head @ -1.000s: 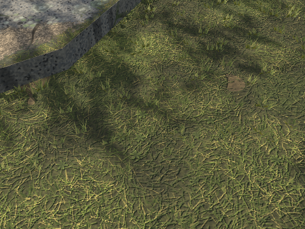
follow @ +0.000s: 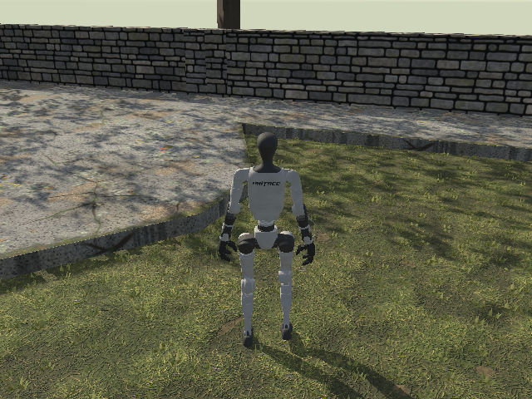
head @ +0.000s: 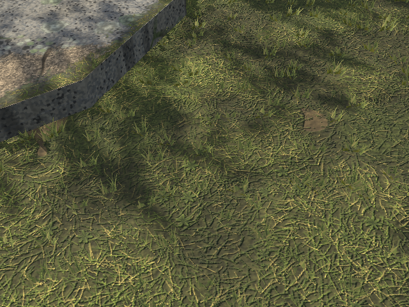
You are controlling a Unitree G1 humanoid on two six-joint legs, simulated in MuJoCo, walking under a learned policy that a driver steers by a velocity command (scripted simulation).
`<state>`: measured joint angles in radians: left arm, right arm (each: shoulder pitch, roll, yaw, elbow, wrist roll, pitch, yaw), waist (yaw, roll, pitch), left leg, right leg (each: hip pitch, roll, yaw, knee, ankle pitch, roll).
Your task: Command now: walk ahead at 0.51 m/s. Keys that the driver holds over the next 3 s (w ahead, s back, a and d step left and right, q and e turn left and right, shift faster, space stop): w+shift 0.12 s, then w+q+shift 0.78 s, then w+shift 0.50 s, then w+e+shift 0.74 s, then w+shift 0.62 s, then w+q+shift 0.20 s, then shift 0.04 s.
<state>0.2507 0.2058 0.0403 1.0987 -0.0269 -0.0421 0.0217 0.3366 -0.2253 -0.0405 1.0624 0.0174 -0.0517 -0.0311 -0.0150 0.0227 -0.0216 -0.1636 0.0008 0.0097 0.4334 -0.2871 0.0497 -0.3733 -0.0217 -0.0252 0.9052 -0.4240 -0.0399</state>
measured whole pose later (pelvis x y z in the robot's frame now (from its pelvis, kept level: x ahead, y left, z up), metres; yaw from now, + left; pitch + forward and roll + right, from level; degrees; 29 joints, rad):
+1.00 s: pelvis +0.63 +0.11 -0.02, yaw +39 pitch +3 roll -1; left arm -0.08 0.23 -0.02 0.61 0.04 -0.08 -0.03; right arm 0.46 -0.29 -0.08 0.89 0.01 -0.09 0.00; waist -0.13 0.00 0.04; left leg 0.15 -0.16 -0.24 0.25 -0.40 0.18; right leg -0.70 -0.07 0.02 0.58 0.07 0.00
